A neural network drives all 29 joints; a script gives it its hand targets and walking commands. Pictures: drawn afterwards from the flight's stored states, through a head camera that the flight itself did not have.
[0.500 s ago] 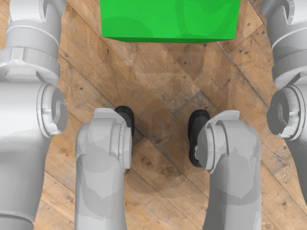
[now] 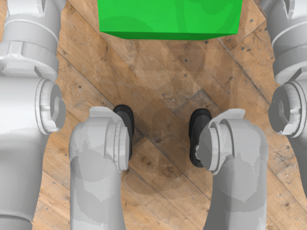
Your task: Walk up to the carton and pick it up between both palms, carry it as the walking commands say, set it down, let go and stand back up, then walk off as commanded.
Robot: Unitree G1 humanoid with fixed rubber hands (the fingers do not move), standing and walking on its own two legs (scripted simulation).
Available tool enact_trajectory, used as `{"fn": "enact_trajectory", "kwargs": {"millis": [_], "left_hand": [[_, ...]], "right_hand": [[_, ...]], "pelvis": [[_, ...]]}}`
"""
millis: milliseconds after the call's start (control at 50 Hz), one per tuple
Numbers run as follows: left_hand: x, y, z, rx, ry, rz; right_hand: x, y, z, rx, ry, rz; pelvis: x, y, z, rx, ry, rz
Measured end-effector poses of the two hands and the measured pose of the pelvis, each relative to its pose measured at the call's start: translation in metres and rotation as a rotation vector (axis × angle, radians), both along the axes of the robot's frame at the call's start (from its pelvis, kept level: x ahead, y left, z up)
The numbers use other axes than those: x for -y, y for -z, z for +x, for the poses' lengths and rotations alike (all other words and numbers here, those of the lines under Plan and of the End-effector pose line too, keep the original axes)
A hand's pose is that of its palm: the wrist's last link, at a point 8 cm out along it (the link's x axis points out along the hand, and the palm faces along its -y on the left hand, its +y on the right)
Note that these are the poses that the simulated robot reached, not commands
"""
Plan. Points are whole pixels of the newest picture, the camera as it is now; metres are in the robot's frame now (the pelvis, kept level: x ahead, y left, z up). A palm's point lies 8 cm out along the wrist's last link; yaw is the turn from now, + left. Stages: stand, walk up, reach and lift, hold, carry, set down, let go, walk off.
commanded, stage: reach and lift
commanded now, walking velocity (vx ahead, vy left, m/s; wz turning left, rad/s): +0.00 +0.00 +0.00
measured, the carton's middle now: out of the picture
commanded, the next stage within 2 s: none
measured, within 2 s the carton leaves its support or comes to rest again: leaves its support in 1.20 s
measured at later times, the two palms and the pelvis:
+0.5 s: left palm out of the picture +0.57 +0.17 -0.17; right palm out of the picture +0.57 -0.15 -0.17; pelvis +0.00 +0.00 +0.01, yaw -1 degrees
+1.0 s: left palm out of the picture +0.57 +0.17 -0.17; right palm out of the picture +0.57 -0.15 -0.17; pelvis +0.01 +0.00 -0.01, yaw -1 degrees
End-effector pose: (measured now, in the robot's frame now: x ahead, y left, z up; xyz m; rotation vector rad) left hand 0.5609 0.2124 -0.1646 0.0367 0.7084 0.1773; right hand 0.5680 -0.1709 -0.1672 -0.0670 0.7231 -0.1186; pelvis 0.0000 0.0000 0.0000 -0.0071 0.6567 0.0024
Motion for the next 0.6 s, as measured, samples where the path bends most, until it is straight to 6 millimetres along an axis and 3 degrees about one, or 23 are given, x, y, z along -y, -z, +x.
{"fn": "enact_trajectory", "kwargs": {"millis": [200, 360, 600], "left_hand": [[0.020, 0.001, 0.006, 0.003, 0.033, -0.022], [0.041, 0.007, 0.007, 0.006, 0.065, -0.037], [0.043, 0.007, 0.007, 0.003, 0.058, -0.030]], "right_hand": [[-0.019, 0.001, 0.003, 0.003, -0.027, 0.018], [-0.020, 0.003, 0.004, 0.011, -0.020, 0.008], [-0.022, 0.003, 0.004, 0.003, -0.019, 0.016]], "pelvis": [[-0.001, -0.002, -0.001, 0.009, 0.001, -0.004], [-0.001, -0.003, 0.001, 0.009, 0.006, -0.005], [0.001, -0.003, 0.001, 0.018, 0.015, 0.001]]}}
